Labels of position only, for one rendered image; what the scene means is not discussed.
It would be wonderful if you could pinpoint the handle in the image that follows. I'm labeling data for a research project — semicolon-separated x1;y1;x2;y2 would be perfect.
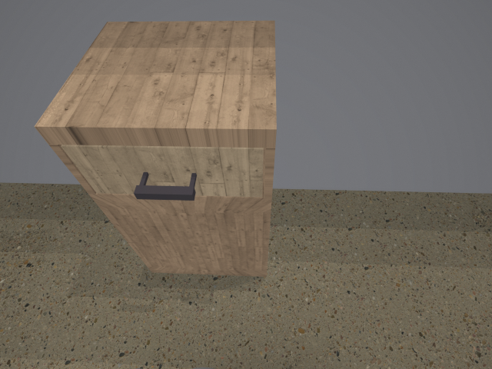
134;172;197;201

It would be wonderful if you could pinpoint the drawer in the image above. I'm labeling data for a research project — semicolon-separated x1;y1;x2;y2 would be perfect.
61;145;264;197

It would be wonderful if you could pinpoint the cabinet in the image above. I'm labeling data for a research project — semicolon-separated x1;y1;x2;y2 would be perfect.
35;21;277;277

